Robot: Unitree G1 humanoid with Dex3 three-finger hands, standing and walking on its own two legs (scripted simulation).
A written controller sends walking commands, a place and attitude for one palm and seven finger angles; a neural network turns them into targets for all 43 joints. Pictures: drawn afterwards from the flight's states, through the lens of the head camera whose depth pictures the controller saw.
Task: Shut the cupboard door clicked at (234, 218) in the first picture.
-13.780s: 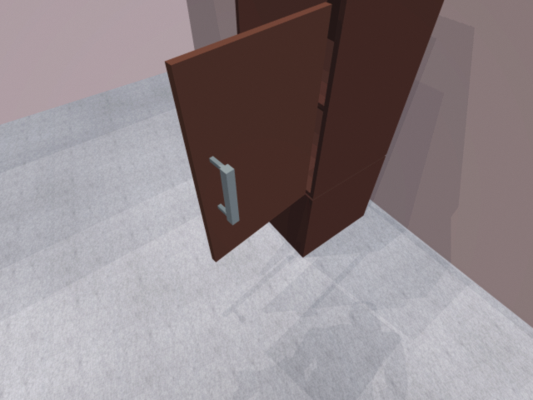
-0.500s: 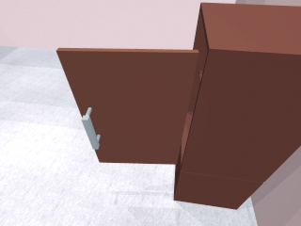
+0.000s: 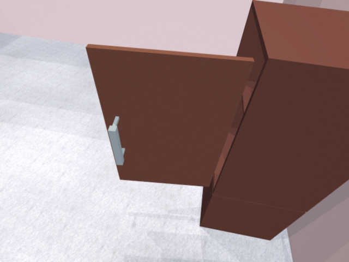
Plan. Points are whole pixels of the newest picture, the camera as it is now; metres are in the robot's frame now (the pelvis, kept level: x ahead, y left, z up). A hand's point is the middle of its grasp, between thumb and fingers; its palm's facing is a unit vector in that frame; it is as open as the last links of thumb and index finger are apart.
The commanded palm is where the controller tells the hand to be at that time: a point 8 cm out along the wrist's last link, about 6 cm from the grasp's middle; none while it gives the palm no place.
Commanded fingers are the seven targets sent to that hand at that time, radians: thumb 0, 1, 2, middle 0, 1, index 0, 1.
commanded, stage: look again from close up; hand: left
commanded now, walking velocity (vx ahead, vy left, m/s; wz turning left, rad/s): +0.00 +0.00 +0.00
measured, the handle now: (118, 141) +0.47 +0.21 -0.05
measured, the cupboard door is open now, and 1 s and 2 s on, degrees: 97 97 97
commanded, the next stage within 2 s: raise the hand and make a fist in 0.26 s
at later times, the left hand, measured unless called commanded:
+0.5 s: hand out of the picture +0.13 +0.22 -0.08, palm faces +0.19 -0.96 -0.18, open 7.2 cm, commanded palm +0.09 +0.24 -0.07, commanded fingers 0.00 0.90 0.90 -0.33 -0.44 -0.33 -0.44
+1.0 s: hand (99, 259) +0.14 +0.17 -0.03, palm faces +0.01 -1.00 -0.09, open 5.1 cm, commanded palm +0.12 +0.23 -0.06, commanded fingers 0.00 0.90 0.90 -0.79 -0.94 -0.79 -0.94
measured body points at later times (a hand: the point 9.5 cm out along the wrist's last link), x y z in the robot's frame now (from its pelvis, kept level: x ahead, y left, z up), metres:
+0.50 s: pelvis -0.01 +0.03 -0.01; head -0.02 +0.04 +0.44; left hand +0.11 +0.27 -0.07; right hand +0.04 -0.21 -0.13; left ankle +0.02 +0.11 -0.74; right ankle -0.02 -0.10 -0.74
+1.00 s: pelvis -0.05 -0.01 -0.13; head +0.02 -0.01 +0.31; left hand +0.13 +0.22 -0.03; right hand +0.21 -0.21 -0.19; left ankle +0.01 +0.11 -0.74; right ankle -0.02 -0.10 -0.74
